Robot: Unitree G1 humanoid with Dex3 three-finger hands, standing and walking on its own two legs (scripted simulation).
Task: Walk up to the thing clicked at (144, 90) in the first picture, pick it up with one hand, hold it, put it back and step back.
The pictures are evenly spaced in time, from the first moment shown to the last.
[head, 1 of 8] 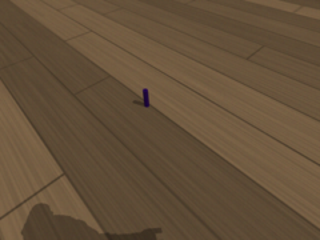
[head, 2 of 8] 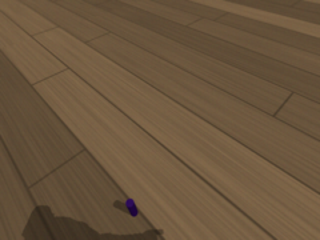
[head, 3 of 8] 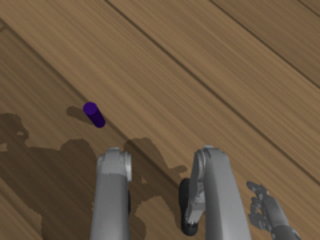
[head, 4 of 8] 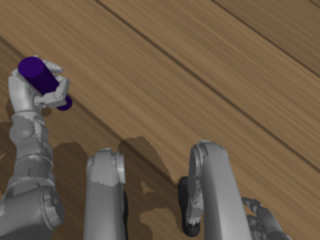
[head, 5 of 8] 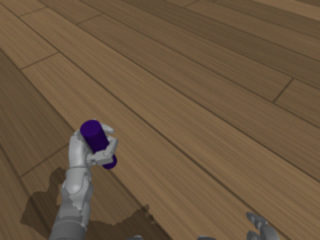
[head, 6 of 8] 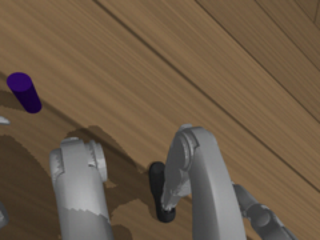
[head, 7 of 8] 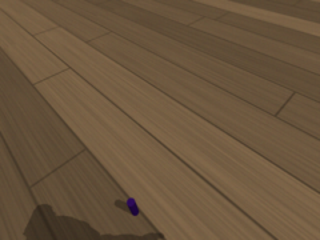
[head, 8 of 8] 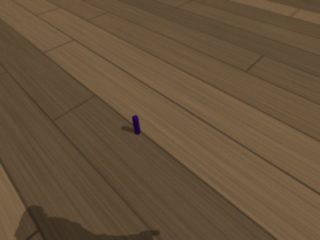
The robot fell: no
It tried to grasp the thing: yes
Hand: left
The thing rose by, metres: 0.68
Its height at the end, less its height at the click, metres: +0.00
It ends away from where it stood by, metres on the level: 0.00
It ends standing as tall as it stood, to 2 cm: yes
